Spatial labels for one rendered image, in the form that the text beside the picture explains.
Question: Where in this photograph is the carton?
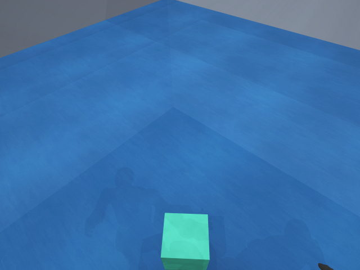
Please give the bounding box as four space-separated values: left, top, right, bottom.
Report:
161 213 210 270

